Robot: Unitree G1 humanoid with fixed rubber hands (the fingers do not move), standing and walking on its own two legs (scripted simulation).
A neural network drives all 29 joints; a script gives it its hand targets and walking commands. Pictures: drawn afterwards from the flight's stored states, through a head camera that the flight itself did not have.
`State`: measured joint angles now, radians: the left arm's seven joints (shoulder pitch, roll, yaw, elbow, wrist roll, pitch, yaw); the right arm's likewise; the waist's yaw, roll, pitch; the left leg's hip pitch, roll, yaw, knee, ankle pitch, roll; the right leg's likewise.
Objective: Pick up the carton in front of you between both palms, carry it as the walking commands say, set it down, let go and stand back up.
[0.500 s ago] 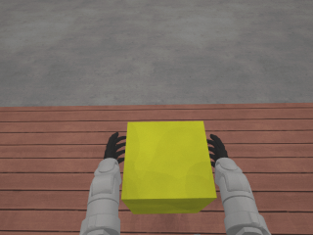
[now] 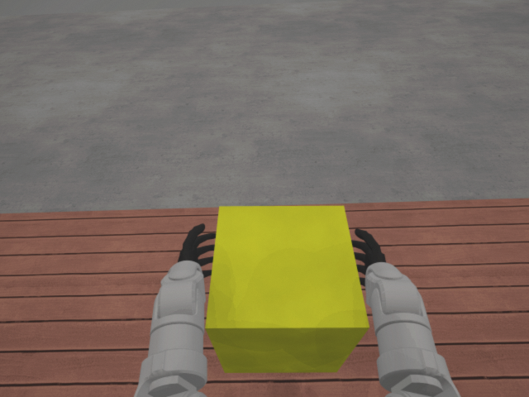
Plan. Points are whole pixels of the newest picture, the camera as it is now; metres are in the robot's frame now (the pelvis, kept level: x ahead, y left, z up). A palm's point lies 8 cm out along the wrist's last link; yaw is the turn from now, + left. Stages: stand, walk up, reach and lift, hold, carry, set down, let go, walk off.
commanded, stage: reach and lift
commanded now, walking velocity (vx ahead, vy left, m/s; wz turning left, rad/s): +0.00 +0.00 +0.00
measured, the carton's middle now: (281, 293) +0.30 +0.00 -0.05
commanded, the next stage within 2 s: hold in 0.66 s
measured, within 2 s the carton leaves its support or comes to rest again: neither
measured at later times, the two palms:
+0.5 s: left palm (188, 260) +0.31 +0.15 +0.04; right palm (373, 258) +0.32 -0.15 +0.03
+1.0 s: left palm (180, 267) +0.29 +0.16 +0.06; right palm (377, 266) +0.29 -0.14 +0.05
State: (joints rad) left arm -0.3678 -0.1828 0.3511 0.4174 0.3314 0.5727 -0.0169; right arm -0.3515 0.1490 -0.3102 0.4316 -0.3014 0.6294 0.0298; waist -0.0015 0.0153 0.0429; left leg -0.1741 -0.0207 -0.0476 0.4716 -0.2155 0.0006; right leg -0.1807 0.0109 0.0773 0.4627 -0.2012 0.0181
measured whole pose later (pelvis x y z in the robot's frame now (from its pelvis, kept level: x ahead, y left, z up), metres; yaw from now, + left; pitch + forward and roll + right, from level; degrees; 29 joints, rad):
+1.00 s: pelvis +0.01 +0.00 +0.01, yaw +1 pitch -8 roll +0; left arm -0.26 -0.15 0.23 0.22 0.27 0.73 -0.02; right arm -0.25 0.15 -0.19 0.22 -0.27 0.79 0.01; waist 0.00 0.01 0.04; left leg -0.04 -0.02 -0.07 0.36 -0.18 0.00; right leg -0.04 0.01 0.06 0.35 -0.17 0.01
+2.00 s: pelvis +0.34 +0.06 +0.00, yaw +0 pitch +5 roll -1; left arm -0.09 -0.13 0.08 -0.40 0.04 1.21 0.14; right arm -0.05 0.13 -0.08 -0.42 -0.06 1.25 -0.12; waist -0.03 0.03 -0.12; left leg -0.29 0.03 0.23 0.42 -0.24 0.08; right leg -0.53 -0.08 -0.10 1.07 -0.36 -0.01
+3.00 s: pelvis +0.77 +0.05 -0.01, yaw +0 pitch +5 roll +1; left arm -0.61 -0.07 0.25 0.06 0.03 1.08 0.17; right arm -0.60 0.05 -0.26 0.04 -0.05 1.15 -0.13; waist 0.03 0.01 -0.02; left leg -0.40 0.03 0.18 0.60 -0.27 0.05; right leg -0.25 -0.06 -0.16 0.60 -0.42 -0.01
